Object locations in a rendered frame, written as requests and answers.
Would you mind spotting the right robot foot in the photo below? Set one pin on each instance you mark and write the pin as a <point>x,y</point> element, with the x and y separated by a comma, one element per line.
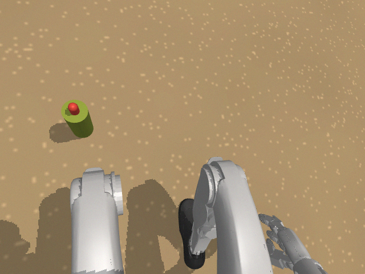
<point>185,227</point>

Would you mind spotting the right robot arm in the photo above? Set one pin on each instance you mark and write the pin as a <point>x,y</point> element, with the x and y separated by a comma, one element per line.
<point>308,266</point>

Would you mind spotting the right robot hand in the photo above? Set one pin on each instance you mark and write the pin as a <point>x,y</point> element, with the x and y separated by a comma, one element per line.
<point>288,241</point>

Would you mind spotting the bottle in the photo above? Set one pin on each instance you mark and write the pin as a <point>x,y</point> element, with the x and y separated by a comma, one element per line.
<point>76,114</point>

